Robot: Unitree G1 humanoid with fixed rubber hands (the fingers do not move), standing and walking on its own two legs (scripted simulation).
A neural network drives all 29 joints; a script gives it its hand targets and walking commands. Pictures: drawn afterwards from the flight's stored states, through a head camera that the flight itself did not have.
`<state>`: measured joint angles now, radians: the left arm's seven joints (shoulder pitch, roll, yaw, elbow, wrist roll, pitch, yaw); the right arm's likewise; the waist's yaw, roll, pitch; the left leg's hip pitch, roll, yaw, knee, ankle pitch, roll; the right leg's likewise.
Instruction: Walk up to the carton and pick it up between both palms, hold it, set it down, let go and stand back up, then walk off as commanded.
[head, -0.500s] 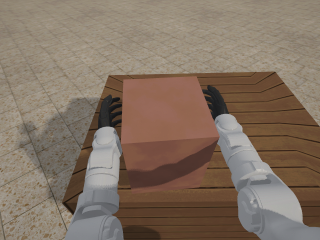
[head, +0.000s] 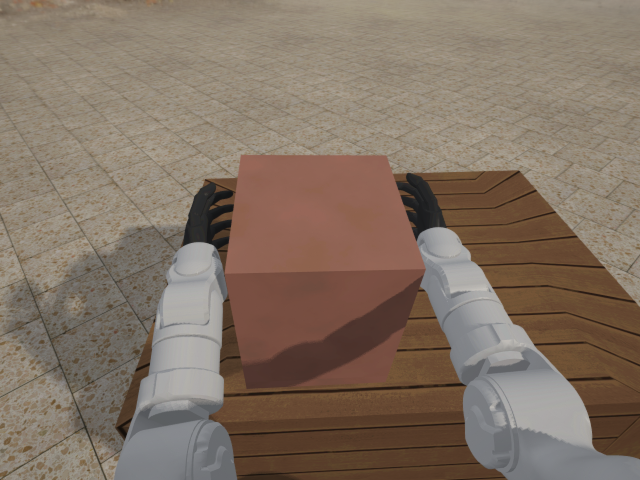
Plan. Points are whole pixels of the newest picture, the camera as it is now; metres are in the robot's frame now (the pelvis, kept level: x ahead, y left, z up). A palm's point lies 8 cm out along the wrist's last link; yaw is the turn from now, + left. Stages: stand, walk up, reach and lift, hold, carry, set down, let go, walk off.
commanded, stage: reach and lift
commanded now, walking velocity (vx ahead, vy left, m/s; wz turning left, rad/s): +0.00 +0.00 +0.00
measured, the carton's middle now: (316, 273) +0.39 +0.04 +0.10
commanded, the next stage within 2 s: hold in 1.40 s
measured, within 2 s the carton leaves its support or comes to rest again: neither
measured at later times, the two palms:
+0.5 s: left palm (197, 225) +0.37 +0.18 +0.19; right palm (432, 224) +0.39 -0.11 +0.18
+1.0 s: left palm (194, 211) +0.37 +0.18 +0.21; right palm (434, 215) +0.39 -0.11 +0.20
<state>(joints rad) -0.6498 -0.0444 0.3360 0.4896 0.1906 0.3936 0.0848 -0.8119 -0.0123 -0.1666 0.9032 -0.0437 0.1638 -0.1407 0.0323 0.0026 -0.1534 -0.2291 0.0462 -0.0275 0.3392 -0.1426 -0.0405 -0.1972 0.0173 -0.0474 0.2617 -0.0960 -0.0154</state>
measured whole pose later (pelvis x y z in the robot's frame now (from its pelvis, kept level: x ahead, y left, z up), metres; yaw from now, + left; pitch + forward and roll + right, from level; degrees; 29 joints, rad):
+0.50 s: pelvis +0.00 +0.01 +0.00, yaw +1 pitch +0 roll -1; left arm -0.71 -0.02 0.34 0.42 0.22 0.52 0.04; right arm -0.81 0.00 -0.17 0.81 0.00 0.25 -0.16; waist -0.01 -0.01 -0.13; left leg -0.21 0.03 -0.03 0.35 -0.14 -0.03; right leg -0.17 0.00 -0.05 0.26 -0.10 0.00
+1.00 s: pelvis +0.00 +0.01 +0.00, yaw +1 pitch +0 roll -1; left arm -0.74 -0.01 0.32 0.35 0.22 0.59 0.03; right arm -0.81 0.00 -0.17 0.72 0.05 0.30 -0.18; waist -0.01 -0.01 -0.13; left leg -0.21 0.03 -0.03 0.35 -0.14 -0.03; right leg -0.17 0.00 -0.05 0.26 -0.10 0.00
